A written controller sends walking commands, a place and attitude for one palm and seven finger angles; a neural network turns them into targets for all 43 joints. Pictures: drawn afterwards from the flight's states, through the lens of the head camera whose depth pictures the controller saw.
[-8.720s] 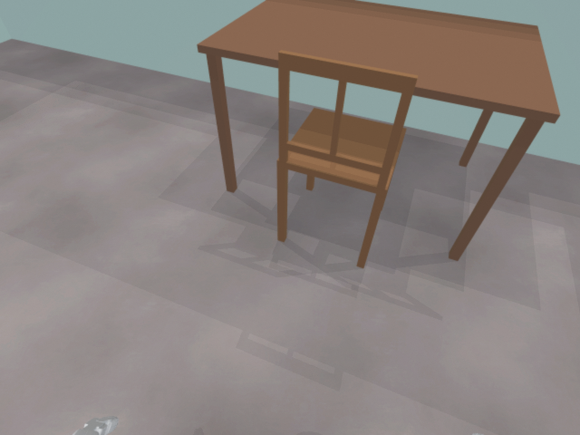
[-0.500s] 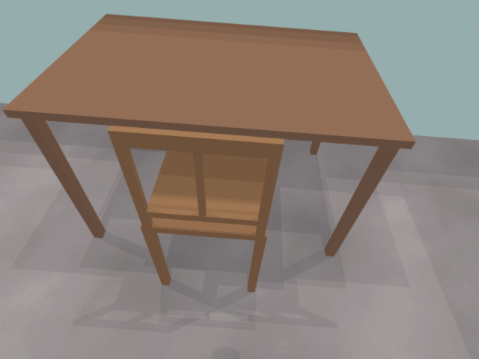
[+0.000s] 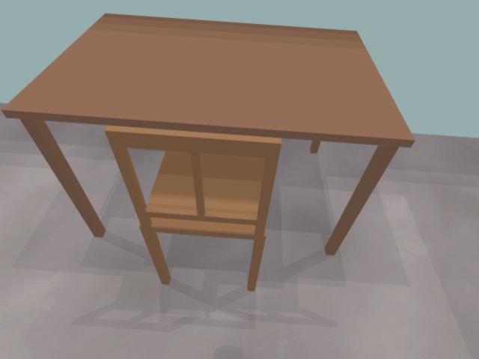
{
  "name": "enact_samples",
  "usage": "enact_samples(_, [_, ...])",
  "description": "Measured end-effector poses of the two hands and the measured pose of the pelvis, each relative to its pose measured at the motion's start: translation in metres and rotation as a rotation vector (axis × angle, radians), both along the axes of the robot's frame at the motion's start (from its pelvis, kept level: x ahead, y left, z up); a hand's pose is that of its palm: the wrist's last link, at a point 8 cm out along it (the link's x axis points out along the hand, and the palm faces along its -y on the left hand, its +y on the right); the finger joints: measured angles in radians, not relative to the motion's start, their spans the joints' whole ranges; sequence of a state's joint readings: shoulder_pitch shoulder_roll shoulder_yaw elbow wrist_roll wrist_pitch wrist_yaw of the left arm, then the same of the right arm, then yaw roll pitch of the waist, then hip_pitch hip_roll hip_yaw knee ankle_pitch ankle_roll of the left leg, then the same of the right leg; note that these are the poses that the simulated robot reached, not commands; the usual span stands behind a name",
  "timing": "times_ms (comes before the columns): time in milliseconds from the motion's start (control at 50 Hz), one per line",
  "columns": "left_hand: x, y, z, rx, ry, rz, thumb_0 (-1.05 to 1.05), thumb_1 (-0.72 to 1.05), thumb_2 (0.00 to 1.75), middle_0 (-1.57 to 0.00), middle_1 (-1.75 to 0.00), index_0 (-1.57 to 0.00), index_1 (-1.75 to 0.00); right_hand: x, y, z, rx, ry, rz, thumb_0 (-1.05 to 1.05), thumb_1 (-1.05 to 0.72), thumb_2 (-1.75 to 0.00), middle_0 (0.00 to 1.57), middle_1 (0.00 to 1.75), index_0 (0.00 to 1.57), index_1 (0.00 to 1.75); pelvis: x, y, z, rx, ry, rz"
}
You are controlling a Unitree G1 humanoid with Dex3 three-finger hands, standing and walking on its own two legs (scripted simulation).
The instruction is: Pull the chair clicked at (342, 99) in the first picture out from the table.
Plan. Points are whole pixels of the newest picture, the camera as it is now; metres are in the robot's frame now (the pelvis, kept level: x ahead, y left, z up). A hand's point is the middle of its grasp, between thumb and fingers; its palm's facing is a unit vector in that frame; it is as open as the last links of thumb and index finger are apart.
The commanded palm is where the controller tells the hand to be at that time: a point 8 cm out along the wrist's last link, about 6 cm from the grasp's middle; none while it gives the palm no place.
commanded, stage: look again from close up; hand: left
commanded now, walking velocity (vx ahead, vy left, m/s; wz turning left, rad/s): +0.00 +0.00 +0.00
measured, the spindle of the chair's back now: (198, 185) +0.55 +0.14 -0.11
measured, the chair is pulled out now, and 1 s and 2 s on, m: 0.00 0.00 0.00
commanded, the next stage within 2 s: shuffle to correct the standing spot in 0.24 s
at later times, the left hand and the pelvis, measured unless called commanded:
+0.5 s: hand out of the picture -0.04 +0.13 -0.18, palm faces +0.05 -0.99 -0.13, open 7.4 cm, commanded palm none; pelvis +0.01 -0.01 +0.00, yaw +0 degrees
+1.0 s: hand out of the picture +0.00 +0.10 -0.20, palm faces +0.07 -0.99 -0.10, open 7.4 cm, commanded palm none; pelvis +0.11 -0.03 -0.02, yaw -2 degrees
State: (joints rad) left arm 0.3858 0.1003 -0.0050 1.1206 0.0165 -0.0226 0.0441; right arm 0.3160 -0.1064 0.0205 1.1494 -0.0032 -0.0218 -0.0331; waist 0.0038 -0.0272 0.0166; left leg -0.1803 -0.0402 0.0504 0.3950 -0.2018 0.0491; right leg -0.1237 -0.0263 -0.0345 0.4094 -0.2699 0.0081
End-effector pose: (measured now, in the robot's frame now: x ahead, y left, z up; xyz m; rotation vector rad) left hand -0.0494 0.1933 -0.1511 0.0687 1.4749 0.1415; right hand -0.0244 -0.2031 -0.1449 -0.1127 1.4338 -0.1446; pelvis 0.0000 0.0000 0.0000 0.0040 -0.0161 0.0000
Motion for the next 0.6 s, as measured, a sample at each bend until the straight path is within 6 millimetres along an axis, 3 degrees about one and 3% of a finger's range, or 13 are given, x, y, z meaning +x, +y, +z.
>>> enact_samples(420, [0.005,-0.009,0.0,-0.003,-0.001,0.003,0.0,0.9,0.9,-0.19,-0.3,-0.2,-0.3,0.007,-0.009,-0.001,-0.004,0.001,0.002,0.01,-0.92,-0.9,0.2,0.3,0.2,0.3,0.005,-0.008,-0.001,0.002,0.003,-0.001])
enact_samples(600, [0.014,-0.015,-0.003,0.011,0.027,0.002,0.0,0.9,0.9,-0.19,-0.3,-0.2,-0.3,0.009,-0.02,-0.009,0.017,0.032,-0.037,0.01,-0.91,-0.9,0.2,0.3,0.2,0.3,0.025,-0.022,-0.007,0.025,0.023,-0.005])
